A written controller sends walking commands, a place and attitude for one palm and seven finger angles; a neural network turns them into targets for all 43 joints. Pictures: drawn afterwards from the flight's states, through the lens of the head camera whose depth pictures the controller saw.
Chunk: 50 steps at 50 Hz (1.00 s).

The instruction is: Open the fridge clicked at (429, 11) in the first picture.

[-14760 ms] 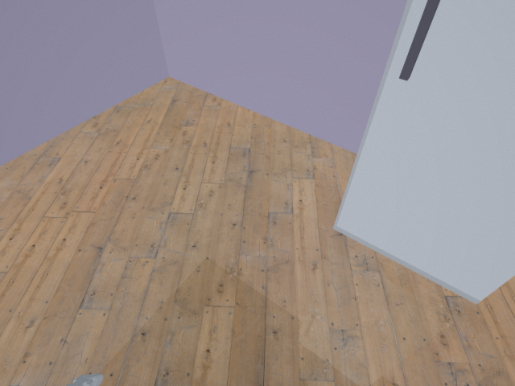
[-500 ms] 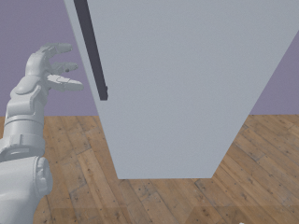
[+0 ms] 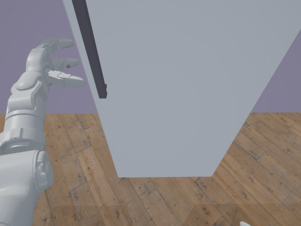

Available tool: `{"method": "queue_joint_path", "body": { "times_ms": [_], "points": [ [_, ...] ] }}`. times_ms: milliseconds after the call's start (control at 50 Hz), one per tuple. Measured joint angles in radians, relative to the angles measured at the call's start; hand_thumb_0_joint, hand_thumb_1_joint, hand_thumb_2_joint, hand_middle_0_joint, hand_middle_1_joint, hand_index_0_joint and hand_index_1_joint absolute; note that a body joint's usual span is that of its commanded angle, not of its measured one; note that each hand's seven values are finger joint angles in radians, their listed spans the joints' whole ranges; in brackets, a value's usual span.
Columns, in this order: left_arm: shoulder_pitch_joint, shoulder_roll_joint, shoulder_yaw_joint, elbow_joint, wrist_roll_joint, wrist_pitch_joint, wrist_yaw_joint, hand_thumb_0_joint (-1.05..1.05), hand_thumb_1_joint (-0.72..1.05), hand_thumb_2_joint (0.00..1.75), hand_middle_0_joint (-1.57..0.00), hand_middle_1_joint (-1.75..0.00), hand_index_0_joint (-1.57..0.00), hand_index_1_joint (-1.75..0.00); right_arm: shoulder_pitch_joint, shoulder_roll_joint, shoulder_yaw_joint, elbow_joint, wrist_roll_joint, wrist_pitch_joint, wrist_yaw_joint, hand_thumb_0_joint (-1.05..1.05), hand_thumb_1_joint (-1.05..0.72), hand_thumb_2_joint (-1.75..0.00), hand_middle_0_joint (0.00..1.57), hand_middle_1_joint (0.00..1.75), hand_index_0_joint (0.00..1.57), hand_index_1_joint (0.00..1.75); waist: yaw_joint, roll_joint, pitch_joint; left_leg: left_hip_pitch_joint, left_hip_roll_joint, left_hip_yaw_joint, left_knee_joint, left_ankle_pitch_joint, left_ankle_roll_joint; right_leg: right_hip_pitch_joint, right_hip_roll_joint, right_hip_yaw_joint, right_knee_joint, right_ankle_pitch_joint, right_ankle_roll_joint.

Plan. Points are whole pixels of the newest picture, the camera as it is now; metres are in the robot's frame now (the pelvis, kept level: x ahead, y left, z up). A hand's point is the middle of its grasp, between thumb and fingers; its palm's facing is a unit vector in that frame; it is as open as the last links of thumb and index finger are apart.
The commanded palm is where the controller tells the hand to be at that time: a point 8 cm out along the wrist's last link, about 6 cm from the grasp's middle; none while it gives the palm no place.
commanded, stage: move the hooked fingers beside the handle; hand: left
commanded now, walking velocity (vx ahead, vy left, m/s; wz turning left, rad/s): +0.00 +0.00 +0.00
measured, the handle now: (91, 39) +0.51 +0.16 +0.26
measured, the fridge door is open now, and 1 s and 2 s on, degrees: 0 0 0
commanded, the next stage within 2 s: feel for the door with the fingertips in 0.04 s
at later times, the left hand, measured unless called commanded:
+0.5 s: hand (77, 68) +0.43 +0.18 +0.22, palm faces +0.04 -1.00 -0.01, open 14.0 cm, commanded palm +0.41 +0.23 +0.22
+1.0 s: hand (75, 61) +0.46 +0.19 +0.23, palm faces +0.05 -1.00 +0.00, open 14.0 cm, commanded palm +0.44 +0.24 +0.22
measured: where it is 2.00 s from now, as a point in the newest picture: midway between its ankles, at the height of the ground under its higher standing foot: outside the picture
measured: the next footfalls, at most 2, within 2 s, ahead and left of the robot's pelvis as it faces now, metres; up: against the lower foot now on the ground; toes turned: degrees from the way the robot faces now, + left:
none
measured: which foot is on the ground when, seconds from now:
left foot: down 0.00-1.00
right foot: down 0.00-1.00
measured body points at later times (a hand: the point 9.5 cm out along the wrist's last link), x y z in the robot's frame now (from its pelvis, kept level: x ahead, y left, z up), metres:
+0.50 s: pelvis +0.00 +0.00 +0.00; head -0.01 +0.00 +0.45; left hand +0.42 +0.23 +0.23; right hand +0.12 -0.25 -0.10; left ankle +0.00 +0.12 -0.74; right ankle -0.01 -0.11 -0.74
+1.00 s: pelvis -0.01 +0.00 +0.00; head +0.00 +0.00 +0.45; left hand +0.45 +0.24 +0.23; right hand +0.05 -0.28 -0.11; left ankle +0.00 +0.12 -0.74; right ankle -0.01 -0.11 -0.74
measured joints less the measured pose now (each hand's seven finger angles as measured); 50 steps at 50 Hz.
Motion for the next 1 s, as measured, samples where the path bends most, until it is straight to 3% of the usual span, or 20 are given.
{"method": "queue_joint_path", "body": {
  "times_ms": [180, 580, 680, 860, 1000],
  "points": [
    [0.03, 0.002, -0.017, -0.06, -0.014, 0.018, -0.009, -0.02, -0.5, 0.3, -0.3, -1.2, -0.3, -1.2, 0.024, -0.005, -0.008, 0.01, 0.007, 0.004, -0.003, 0.01, -0.9, -0.89, 0.2, 0.3, 0.2, 0.3, 0.008, 0.002, -0.001, 0.008, 0.0, -0.002, 0.0, -0.004, 0.001, 0.014, 0.0, -0.002, -0.01, 0.0, 0.002],
    [0.09, -0.144, -0.073, -0.214, -0.021, 0.09, 0.089, -0.02, -0.5, 0.3, -0.3, -1.2, -0.3, -1.2, -0.062, 0.024, 0.007, -0.003, 0.0, 0.016, 0.004, 0.01, -0.91, -0.89, 0.2, 0.3, 0.2, 0.3, 0.039, 0.01, -0.008, 0.059, -0.008, 0.001, -0.021, 0.004, 0.004, 0.06, -0.006, 0.001, -0.021, 0.004, 0.005],
    [0.035, -0.119, -0.067, -0.126, -0.006, 0.089, 0.095, -0.02, -0.5, 0.3, -0.31, -1.2, -0.3, -1.2, -0.079, 0.028, 0.017, 0.002, -0.004, 0.019, -0.001, 0.01, -0.9, -0.89, 0.2, 0.3, 0.2, 0.3, 0.034, 0.004, -0.002, 0.051, -0.008, -0.007, -0.021, 0.013, 0.002, 0.052, -0.006, -0.006, -0.017, 0.007, 0.002],
    [-0.084, -0.044, -0.063, 0.059, 0.0, 0.006, 0.052, -0.02, -0.5, 0.3, -0.3, -1.2, -0.3, -1.2, -0.034, 0.008, 0.007, 0.022, -0.007, -0.004, -0.003, 0.01, -0.9, -0.89, 0.21, 0.3, 0.2, 0.3, 0.01, -0.004, 0.009, -0.001, -0.005, -0.019, -0.005, 0.021, -0.002, 0.007, -0.004, -0.018, -0.006, 0.014, -0.002],
    [-0.095, -0.027, -0.033, 0.093, -0.003, -0.044, 0.035, -0.02, -0.5, 0.3, -0.3, -1.2, -0.3, -1.2, 0.031, -0.013, -0.012, 0.047, -0.009, -0.013, 0.006, 0.01, -0.91, -0.89, 0.2, 0.3, 0.2, 0.3, -0.012, -0.003, 0.006, -0.02, -0.003, -0.009, -0.001, 0.017, 0.001, -0.015, -0.002, -0.007, -0.004, 0.017, 0.0]
  ]
}}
